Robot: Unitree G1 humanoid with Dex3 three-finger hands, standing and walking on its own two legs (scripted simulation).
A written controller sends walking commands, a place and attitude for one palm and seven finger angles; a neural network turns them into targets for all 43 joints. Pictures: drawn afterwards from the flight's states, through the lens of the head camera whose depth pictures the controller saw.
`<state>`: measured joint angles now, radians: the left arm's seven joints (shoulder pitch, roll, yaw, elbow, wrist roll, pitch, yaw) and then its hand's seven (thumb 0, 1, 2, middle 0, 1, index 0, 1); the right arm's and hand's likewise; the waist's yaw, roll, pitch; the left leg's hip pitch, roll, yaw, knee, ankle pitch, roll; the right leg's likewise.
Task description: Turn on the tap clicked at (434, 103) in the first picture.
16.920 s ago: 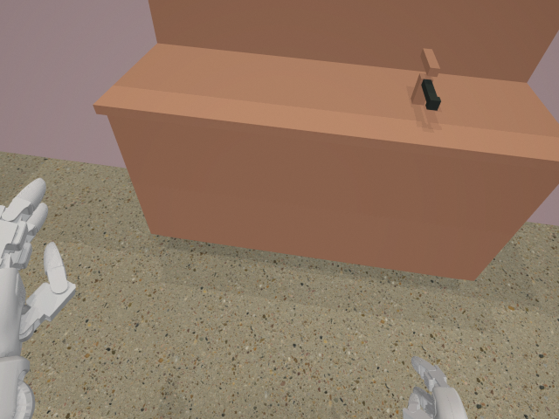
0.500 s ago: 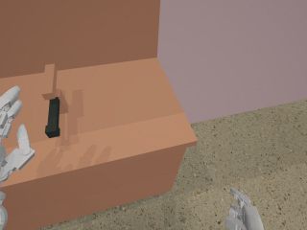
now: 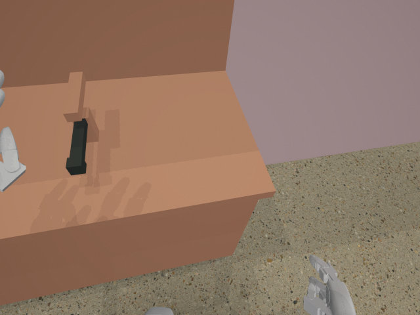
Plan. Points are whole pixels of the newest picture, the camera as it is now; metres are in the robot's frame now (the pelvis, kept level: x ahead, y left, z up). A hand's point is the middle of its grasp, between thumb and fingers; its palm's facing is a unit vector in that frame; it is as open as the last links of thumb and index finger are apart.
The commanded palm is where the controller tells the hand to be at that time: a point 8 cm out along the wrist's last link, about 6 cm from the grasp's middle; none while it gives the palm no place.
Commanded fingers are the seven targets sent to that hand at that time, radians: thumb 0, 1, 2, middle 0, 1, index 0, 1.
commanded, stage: come to a stop and stand still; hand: left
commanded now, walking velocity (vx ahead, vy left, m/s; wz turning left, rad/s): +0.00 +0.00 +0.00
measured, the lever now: (76, 165) +0.35 +0.32 +0.03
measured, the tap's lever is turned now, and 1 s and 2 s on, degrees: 0 0 0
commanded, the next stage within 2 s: look again from close up in 0.78 s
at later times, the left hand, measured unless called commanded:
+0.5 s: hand (1, 190) +0.22 +0.31 +0.17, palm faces +0.40 -0.86 -0.32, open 7.4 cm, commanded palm +0.16 +0.34 +0.18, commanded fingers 0.00 0.90 0.90 -0.20 -0.30 -0.20 -0.30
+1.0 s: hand out of the picture +0.21 +0.31 +0.17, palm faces +0.40 -0.84 -0.36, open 7.4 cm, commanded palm +0.16 +0.34 +0.18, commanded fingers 0.00 0.90 0.90 -0.20 -0.30 -0.20 -0.30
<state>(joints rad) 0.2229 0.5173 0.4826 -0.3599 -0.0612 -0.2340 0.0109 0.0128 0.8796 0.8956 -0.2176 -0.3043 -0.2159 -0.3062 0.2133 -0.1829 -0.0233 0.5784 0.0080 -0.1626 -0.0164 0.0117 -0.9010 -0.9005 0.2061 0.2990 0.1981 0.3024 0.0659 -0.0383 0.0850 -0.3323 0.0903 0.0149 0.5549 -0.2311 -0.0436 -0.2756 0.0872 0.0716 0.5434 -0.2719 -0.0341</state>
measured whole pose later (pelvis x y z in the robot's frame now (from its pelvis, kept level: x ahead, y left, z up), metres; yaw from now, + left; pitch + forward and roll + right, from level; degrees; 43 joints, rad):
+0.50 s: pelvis +0.00 +0.06 +0.00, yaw +0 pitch -1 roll -2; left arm 0.39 0.34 0.36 -0.46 -0.03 -0.23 0.10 0.01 0.89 0.90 -0.21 -0.30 -0.21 -0.30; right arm 0.22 -0.15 0.03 0.60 0.02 -0.17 -0.01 0.01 -0.90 -0.90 0.21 0.30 0.20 0.30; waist 0.02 -0.04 0.06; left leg -0.29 0.00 0.01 0.54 -0.23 0.04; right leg -0.19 0.01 0.10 0.45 -0.24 0.05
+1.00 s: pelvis +0.00 +0.06 +0.01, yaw +1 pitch -1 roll -2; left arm 0.42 0.36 0.35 -0.46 -0.03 -0.23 0.11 0.01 0.89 0.90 -0.21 -0.30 -0.21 -0.31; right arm 0.20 -0.18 0.01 0.59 0.02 -0.14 -0.03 0.01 -0.90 -0.90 0.21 0.30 0.20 0.30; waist 0.02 -0.02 0.06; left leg -0.26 -0.01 0.01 0.49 -0.20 0.04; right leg -0.16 0.00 0.09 0.39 -0.21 0.05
